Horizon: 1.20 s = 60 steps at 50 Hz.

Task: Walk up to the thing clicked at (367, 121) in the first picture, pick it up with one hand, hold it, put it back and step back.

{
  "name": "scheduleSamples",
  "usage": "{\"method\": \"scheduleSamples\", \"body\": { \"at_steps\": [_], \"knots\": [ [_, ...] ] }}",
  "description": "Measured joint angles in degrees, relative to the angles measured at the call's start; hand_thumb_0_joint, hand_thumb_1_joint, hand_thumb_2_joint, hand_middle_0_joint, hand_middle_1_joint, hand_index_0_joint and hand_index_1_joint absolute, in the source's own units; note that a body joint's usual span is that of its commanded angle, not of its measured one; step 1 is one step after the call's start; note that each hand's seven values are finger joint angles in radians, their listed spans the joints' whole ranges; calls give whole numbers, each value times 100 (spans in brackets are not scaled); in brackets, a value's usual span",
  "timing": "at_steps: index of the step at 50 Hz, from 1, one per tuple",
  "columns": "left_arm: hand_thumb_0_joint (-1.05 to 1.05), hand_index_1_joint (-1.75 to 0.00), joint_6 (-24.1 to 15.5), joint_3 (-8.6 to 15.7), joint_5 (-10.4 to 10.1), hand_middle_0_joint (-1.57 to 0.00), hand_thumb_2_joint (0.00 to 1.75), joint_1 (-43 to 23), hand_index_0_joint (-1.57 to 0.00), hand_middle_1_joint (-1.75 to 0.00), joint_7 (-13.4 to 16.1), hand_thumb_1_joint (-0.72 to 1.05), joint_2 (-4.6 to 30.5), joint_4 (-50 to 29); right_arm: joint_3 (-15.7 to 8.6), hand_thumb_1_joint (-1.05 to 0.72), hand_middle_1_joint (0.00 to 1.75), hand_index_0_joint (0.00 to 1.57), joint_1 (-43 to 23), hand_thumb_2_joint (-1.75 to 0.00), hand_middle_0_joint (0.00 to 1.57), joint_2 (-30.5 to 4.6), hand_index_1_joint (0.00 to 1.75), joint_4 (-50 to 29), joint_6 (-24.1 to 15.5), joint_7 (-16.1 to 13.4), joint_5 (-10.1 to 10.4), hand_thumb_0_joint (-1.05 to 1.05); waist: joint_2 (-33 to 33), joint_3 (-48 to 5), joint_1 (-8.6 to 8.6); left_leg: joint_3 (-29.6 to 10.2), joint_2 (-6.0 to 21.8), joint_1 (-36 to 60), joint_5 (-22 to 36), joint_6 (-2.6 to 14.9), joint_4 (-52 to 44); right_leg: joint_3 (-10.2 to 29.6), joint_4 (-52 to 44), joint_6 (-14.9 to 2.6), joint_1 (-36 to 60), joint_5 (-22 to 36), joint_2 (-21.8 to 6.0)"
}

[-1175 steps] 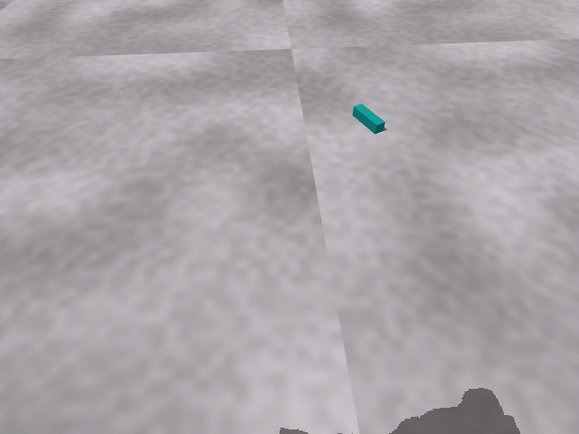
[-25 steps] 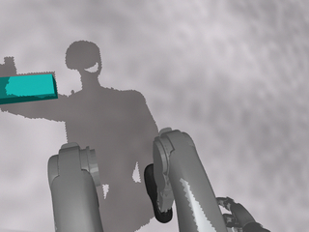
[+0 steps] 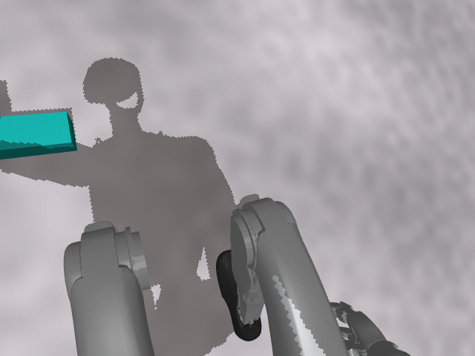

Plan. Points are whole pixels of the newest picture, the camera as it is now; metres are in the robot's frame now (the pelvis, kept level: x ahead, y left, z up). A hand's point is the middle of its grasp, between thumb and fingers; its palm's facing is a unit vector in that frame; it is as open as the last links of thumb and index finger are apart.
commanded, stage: rise first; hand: left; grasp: from above
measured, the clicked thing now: (4, 138) +0.49 +0.34 -0.29
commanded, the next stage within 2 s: approach in 1.04 s
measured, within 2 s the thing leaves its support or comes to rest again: neither
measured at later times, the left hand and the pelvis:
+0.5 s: hand out of the picture +0.44 +0.37 -0.19, palm faces -0.46 -0.09 -0.88, open 14.1 cm; pelvis +0.00 +0.00 +0.00, yaw -1 degrees
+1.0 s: hand out of the picture +0.44 +0.37 -0.18, palm faces -0.46 -0.08 -0.88, open 14.1 cm; pelvis +0.00 +0.00 +0.00, yaw -1 degrees
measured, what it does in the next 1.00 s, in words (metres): stands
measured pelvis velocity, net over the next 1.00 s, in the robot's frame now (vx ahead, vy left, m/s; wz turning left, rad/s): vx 0.00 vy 0.00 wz -0.02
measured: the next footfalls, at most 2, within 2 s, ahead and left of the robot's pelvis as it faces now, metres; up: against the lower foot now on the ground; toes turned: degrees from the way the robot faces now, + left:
none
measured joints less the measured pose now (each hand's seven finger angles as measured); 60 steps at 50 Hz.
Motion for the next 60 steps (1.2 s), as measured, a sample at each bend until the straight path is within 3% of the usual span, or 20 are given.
{"method": "scheduleSamples", "body": {
  "at_steps": [31, 60],
  "knots": [
    [0, -103, 7, -71, 105, -8, 101, -265, -8, -104, 137, -53, 309, 435, 279, -92, 29, 20, 97, -90, 20, -48, 30, -90, -102, -13, -55, 0, -103, 168, -233, -84, 2, -61, 60, 8, 106, -70, 31, 22, -31, 95, 32],
    [0, -104, 67, -172, 32, -9, 102, -279, -8, -104, -71, -54, 260, 177, 260, -92, 29, 20, 97, -90, 20, -56, 30, -163, -69, -29, -7, 0, -57, 105, -182, -74, 1, -35, 72, 35, 37, -64, -53, 42, 15, 102, 28]
  ]
}}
